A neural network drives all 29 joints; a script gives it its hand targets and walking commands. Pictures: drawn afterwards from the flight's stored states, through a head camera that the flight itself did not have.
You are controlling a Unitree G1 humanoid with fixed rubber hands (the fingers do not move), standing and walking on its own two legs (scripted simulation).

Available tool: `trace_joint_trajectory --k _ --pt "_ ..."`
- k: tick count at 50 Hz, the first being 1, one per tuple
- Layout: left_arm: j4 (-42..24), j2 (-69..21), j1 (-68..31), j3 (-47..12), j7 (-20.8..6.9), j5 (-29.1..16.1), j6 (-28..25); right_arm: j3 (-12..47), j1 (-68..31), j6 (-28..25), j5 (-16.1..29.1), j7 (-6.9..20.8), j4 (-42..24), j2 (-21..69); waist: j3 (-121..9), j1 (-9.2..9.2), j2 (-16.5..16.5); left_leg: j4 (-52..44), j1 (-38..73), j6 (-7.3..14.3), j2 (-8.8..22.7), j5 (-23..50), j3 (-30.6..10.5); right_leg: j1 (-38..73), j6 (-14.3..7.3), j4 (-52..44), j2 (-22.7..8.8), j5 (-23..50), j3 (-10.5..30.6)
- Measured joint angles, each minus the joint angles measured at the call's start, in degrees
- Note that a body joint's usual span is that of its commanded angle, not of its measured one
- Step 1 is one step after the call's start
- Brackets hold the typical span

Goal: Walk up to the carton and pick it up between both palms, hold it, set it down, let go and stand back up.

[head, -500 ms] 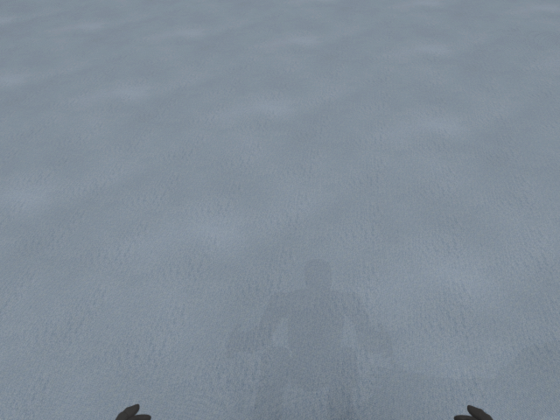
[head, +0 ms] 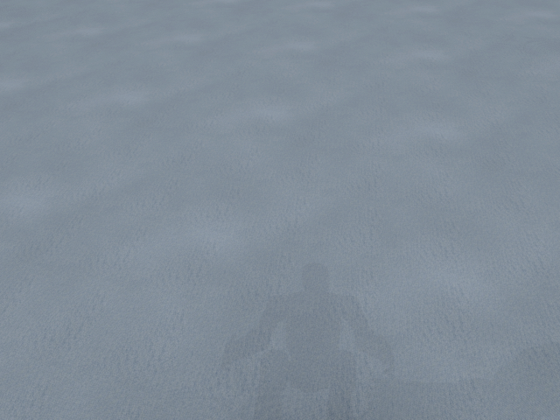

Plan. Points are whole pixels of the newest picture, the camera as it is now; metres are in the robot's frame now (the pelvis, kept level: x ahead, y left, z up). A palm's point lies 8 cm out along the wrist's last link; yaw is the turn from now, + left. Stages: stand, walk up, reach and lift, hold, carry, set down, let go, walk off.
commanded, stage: stand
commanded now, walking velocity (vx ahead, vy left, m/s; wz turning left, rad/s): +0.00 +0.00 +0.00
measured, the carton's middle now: out of the picture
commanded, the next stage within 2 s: walk up in 0.98 s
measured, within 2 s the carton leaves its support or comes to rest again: neither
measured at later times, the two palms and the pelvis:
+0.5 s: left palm out of the picture +0.08 +0.29 -0.12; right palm out of the picture +0.06 -0.28 -0.12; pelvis +0.00 +0.01 +0.00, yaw -1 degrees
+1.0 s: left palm out of the picture +0.07 +0.29 -0.12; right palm out of the picture +0.07 -0.27 -0.12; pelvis +0.01 +0.01 +0.00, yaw -1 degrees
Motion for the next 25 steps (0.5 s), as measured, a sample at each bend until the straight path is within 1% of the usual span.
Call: trace_joint_trajectory --k 7,25 --pt "1.2 0.0 0.1 -0.3 0.3 -0.1 0.1 0.3 -0.2 -0.1 -0.1 -0.1 1.0 0.3 -0.3 0.11 0.1 -1.1 0.6 0.1 0.0 0.5 0.4 0.4 0.2 -1.1 -0.1 0.6 0.4" --pt "2.9 0.3 -0.1 -0.2 0.5 -0.1 -0.2 0.0 0.5 0.0 0.0 -0.3 3.1 -0.3 -0.8 -0.47 -0.1 -2.3 0.9 0.4 -0.3 1.0 0.6 0.7 0.5 -2.4 -0.3 1.3 0.6"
